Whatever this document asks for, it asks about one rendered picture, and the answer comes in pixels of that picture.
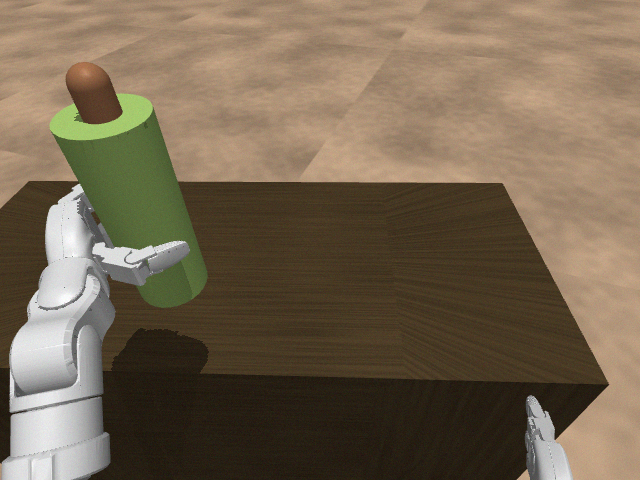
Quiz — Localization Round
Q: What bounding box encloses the left robot hand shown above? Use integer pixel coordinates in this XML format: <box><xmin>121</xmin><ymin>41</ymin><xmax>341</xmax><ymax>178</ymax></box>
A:
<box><xmin>45</xmin><ymin>183</ymin><xmax>190</xmax><ymax>286</ymax></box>

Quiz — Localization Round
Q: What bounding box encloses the right robot hand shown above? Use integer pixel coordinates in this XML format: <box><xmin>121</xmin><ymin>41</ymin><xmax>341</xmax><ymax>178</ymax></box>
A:
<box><xmin>525</xmin><ymin>395</ymin><xmax>574</xmax><ymax>480</ymax></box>

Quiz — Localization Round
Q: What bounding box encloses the bottle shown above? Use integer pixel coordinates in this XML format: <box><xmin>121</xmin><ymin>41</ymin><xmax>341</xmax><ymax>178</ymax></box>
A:
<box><xmin>49</xmin><ymin>62</ymin><xmax>208</xmax><ymax>308</ymax></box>

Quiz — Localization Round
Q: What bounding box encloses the left robot arm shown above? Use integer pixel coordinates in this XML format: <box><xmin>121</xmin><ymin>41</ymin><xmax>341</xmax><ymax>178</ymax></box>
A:
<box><xmin>1</xmin><ymin>257</ymin><xmax>115</xmax><ymax>480</ymax></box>

